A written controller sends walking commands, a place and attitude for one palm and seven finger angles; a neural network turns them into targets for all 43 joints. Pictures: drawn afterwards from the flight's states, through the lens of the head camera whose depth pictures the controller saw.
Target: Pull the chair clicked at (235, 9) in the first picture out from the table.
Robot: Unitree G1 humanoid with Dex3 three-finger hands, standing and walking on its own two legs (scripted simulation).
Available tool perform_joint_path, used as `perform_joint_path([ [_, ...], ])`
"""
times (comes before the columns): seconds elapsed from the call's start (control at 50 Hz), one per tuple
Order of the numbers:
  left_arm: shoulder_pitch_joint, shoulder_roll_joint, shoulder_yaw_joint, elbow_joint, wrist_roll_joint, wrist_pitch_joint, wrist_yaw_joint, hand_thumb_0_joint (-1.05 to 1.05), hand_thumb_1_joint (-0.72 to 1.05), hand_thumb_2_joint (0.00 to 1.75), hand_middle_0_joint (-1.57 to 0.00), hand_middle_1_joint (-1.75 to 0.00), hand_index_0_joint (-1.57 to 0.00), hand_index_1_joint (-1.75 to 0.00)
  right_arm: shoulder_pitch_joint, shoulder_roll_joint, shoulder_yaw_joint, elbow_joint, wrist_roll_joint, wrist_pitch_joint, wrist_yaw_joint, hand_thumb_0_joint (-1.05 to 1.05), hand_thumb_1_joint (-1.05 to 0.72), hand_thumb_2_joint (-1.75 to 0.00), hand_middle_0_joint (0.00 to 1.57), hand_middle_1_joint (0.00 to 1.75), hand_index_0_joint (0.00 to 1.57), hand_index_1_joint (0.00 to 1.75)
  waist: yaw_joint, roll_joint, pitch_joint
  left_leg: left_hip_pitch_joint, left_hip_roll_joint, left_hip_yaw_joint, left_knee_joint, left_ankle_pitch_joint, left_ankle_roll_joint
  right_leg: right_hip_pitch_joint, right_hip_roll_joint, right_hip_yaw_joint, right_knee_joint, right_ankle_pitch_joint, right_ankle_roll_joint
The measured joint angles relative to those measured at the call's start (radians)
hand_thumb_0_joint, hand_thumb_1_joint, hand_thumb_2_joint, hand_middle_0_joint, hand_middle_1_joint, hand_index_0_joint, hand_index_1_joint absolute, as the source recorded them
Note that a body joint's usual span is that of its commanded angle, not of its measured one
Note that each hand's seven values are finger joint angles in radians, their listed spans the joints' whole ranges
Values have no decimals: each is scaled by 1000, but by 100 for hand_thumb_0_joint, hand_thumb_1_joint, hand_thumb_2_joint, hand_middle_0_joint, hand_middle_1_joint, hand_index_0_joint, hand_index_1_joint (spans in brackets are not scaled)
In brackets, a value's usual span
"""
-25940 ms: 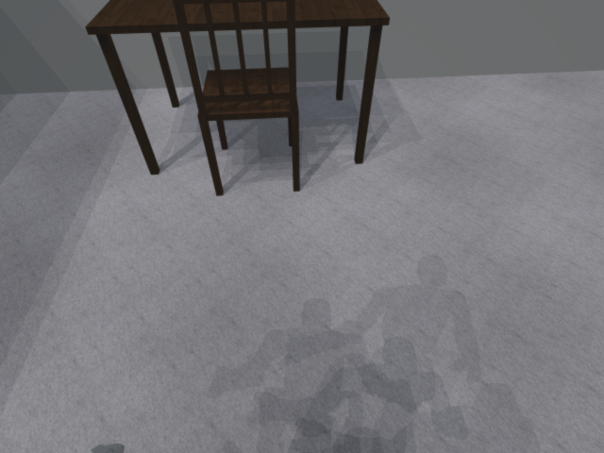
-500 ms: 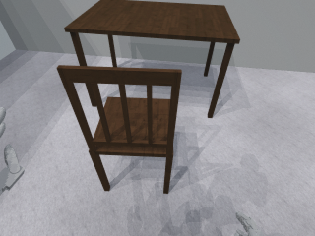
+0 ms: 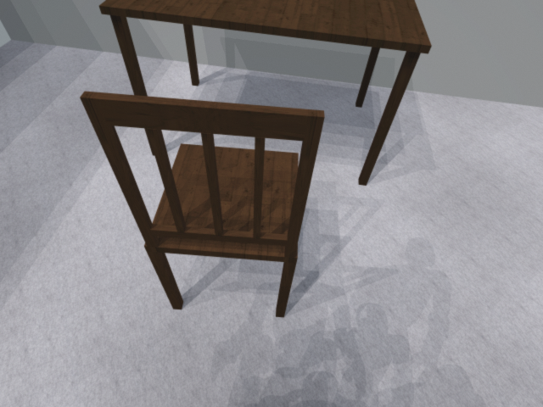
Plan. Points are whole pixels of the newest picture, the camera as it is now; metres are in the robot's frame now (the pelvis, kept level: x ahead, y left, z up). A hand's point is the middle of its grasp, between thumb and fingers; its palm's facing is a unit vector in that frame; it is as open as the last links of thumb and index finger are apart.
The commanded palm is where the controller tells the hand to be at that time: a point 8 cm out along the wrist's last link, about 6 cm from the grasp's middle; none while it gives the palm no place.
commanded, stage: let the arm hang, fingers relaxed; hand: left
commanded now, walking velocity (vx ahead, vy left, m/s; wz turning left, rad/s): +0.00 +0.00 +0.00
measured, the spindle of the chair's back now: (214, 190) +0.54 +0.16 -0.07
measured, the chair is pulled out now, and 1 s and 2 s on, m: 0.58 0.58 0.58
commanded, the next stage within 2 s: look to check the result in 0.66 s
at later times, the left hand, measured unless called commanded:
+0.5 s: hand out of the picture +0.00 +0.15 -0.17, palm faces +0.02 -0.98 -0.18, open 7.3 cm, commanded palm none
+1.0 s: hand out of the picture +0.00 +0.15 -0.17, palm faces +0.02 -0.98 -0.18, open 7.3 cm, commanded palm none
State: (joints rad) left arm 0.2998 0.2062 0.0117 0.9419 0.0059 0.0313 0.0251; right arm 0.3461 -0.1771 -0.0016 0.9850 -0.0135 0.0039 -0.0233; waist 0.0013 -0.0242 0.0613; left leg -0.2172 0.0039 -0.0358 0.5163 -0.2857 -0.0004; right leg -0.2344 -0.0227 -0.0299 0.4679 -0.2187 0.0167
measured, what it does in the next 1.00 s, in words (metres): stands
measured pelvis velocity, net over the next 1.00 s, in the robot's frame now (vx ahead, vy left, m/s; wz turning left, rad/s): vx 0.00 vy -0.02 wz -0.02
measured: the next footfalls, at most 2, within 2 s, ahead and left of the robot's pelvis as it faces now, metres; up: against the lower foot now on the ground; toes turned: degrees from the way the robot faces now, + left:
none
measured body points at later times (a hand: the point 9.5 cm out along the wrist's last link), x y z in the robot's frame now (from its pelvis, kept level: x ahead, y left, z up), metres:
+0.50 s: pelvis +0.01 -0.01 +0.00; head +0.02 -0.02 +0.45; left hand +0.00 +0.20 -0.16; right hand -0.01 -0.22 -0.16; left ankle -0.01 +0.12 -0.74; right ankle +0.02 -0.13 -0.74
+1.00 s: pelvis +0.00 -0.02 +0.00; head +0.02 -0.02 +0.45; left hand +0.00 +0.20 -0.16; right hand -0.03 -0.22 -0.16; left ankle -0.01 +0.12 -0.74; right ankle +0.02 -0.13 -0.74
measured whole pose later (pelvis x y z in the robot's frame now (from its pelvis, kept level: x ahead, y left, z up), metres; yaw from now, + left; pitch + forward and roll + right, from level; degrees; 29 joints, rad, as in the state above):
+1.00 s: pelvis +0.00 -0.02 +0.00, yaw -1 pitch -1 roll +0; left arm 0.31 0.13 0.00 1.05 0.00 0.01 0.03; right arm 0.35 -0.11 0.01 1.07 -0.01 -0.01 -0.03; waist 0.00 0.01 0.05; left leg -0.19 0.02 -0.02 0.47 -0.27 -0.02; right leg -0.23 -0.01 -0.02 0.47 -0.22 -0.01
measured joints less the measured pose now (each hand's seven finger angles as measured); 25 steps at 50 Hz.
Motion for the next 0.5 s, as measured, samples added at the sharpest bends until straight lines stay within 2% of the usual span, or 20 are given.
perform_joint_path([
  [0.12,24,3,-12,76,-3,-1,-1,-1,94,90,-20,-30,-20,-29,25,11,7,38,4,-2,1,1,-91,-89,20,30,20,29,-1,31,-3,22,-2,7,-28,7,-1,10,-2,6,-6,-3,-1],
  [0.24,29,-26,-22,104,-5,-8,2,0,92,90,-20,-30,-20,-29,14,39,17,62,6,-8,2,1,-91,-89,20,30,20,29,2,47,-10,35,-1,13,-41,9,-4,10,-1,13,1,-9,-5],
  [0.38,18,-76,-31,108,-3,-16,4,0,91,90,-20,-30,-20,-29,-5,57,19,81,5,-10,-3,1,-91,-89,20,30,20,29,4,47,-20,44,3,16,-45,10,-10,14,3,15,8,-14,-10],
  [0.5,19,-77,-25,114,-2,-17,8,1,93,90,-20,-30,-20,-30,-7,58,12,82,6,-12,-4,1,-91,-89,20,30,20,29,1,37,-20,41,11,15,-41,8,-16,10,11,14,11,-14,-17],
])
